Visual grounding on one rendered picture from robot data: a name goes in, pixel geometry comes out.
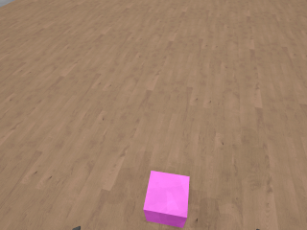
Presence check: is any carton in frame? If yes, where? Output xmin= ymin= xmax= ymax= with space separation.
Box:
xmin=143 ymin=171 xmax=190 ymax=228

